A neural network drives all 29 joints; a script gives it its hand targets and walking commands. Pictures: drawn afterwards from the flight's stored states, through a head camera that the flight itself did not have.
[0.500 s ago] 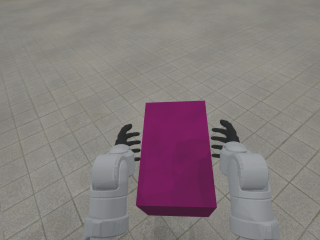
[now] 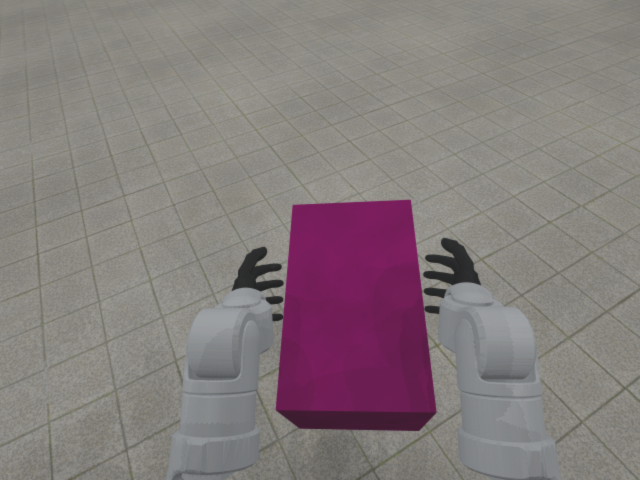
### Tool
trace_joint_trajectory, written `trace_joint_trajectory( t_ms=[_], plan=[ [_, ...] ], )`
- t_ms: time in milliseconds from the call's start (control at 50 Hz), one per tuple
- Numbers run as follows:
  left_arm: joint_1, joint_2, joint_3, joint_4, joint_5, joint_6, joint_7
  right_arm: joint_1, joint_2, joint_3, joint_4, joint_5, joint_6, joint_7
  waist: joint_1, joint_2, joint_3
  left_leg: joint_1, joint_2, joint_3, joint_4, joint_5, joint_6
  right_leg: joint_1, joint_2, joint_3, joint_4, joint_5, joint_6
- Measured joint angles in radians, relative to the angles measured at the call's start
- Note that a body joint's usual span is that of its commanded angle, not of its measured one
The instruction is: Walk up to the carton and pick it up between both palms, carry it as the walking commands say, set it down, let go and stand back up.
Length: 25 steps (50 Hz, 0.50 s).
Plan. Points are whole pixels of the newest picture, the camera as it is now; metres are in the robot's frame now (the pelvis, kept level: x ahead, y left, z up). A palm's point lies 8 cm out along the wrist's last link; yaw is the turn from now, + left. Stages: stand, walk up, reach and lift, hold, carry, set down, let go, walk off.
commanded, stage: carry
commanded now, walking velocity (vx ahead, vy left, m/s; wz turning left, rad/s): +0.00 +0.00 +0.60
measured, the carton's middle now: (354, 315) +0.34 +0.00 +0.00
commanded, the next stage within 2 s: none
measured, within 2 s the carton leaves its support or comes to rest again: neither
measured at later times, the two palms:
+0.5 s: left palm (173, 367) +0.22 +0.19 +0.09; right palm (399, 320) +0.27 -0.05 +0.10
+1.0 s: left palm out of the picture +0.06 +0.29 +0.08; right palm (274, 387) +0.19 +0.08 +0.10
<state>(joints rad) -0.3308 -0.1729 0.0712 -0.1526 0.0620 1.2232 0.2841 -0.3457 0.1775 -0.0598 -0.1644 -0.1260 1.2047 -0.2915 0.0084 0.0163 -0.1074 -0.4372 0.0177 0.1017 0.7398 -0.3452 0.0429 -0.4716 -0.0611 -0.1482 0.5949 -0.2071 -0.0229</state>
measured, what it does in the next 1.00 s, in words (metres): walks backwards, turning left: right foot, then left foot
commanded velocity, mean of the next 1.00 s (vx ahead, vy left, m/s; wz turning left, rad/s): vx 0.00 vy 0.00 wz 0.60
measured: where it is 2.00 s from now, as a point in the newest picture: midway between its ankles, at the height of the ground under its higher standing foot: outside the picture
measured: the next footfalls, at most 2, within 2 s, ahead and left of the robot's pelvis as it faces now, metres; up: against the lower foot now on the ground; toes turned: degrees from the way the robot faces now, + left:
right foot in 0.54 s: +0.01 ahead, -0.12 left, +0.00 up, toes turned +9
left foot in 0.90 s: -0.11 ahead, +0.16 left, +0.00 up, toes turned +28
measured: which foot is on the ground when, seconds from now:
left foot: down 0.00-0.56, up 0.58-0.88, down 0.90-1.00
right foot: down 0.00-0.14, up 0.16-0.52, down 0.54-0.90, up 0.92-1.00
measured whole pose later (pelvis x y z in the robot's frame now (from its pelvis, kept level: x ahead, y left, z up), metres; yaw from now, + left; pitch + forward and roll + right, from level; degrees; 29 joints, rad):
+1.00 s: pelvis -0.12 +0.03 +0.00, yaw +31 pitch +4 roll -1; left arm -0.27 -0.16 0.07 -0.20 0.04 1.20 0.27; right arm -0.31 0.17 -0.04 -0.20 -0.11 1.22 -0.24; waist 0.01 -0.01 -0.07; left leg -0.42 -0.01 -0.05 0.63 -0.28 0.02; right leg -0.49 -0.15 -0.12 1.05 -0.52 0.09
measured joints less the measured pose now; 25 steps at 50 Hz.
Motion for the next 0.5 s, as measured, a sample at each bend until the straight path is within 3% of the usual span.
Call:
trace_joint_trajectory(
  t_ms=[100, 160, 220, 300, 380, 500],
  plan=[
    [-0.003, -0.001, -0.008, 0.0, 0.0, 0.0, 0.006, 0.0, 0.0, 0.0, -0.003, 0.001, -0.001, -0.012, -0.001, -0.011, -0.001, -0.05, 0.002, -0.002, 0.038, -0.072, 0.0, -0.001, -0.051, -0.042, 0.008, -0.001, 0.012],
    [-0.003, -0.001, -0.004, -0.007, 0.0, -0.001, 0.012, 0.001, 0.0, 0.0, -0.004, 0.002, -0.005, 0.002, -0.001, -0.01, 0.014, 0.001, -0.001, -0.004, -0.076, 0.1, 0.003, -0.001, -0.079, -0.053, 0.085, -0.047, 0.037],
    [0.019, 0.005, 0.003, -0.007, 0.0, 0.0, -0.003, 0.003, -0.001, 0.0, 0.003, 0.001, 0.008, 0.026, -0.002, 0.006, 0.019, 0.008, -0.012, -0.027, -0.071, 0.061, 0.02, -0.036, -0.059, 0.0, 0.311, -0.231, 0.055],
    [0.02, 0.007, 0.001, -0.012, 0.0, -0.002, -0.003, 0.003, 0.0, 0.0, 0.003, 0.001, 0.005, 0.029, -0.001, 0.007, 0.012, -0.006, -0.014, -0.063, -0.132, 0.106, 0.024, -0.048, -0.021, 0.062, 0.451, -0.24, 0.056],
    [0.018, 0.006, -0.011, -0.035, 0.001, -0.005, 0.016, 0.002, 0.0, 0.0, 0.002, 0.001, -0.022, 0.032, -0.001, 0.008, 0.008, -0.041, -0.014, -0.089, -0.193, 0.166, 0.021, -0.049, 0.013, 0.099, 0.406, -0.242, 0.057],
    [0.008, 0.003, -0.012, -0.043, -0.003, -0.014, 0.024, 0.003, 0.0, 0.0, -0.01, 0.0, -0.033, 0.027, 0.0, 0.022, 0.007, -0.097, -0.021, -0.114, -0.231, 0.229, 0.008, 0.005, 0.051, 0.101, 0.101, -0.244, 0.057]
  ],
)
